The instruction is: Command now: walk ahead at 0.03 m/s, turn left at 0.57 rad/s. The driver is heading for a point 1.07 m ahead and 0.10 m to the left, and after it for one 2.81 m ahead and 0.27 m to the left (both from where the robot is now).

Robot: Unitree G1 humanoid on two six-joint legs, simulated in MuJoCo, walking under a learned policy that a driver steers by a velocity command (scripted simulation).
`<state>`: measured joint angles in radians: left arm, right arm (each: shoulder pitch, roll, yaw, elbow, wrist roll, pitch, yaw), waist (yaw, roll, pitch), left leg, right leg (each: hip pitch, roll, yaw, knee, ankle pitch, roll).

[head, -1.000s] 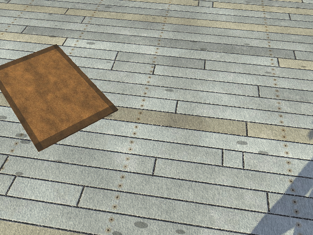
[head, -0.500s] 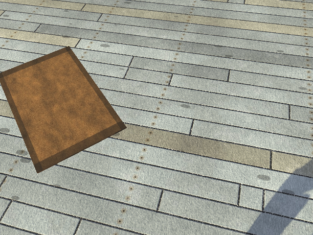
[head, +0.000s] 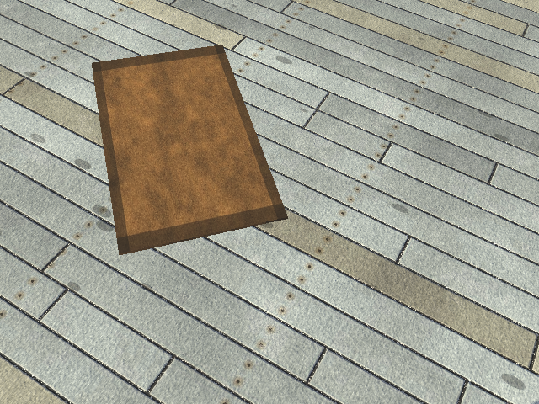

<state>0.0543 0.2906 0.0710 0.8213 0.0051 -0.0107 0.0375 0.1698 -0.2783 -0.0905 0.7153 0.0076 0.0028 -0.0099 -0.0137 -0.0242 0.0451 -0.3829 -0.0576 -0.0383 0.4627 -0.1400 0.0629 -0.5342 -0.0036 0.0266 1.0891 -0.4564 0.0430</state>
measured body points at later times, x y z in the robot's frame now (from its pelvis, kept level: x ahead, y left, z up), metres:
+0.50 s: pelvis +0.00 -0.05 +0.01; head +0.04 -0.06 +0.45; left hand +0.04 +0.26 -0.09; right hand +0.22 -0.29 -0.10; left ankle -0.04 +0.09 -0.65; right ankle +0.03 -0.15 -0.74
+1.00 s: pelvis +0.06 +0.03 +0.01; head +0.06 +0.06 +0.46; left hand +0.09 +0.34 -0.10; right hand +0.20 -0.21 -0.10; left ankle -0.07 +0.08 -0.74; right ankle +0.24 -0.07 -0.67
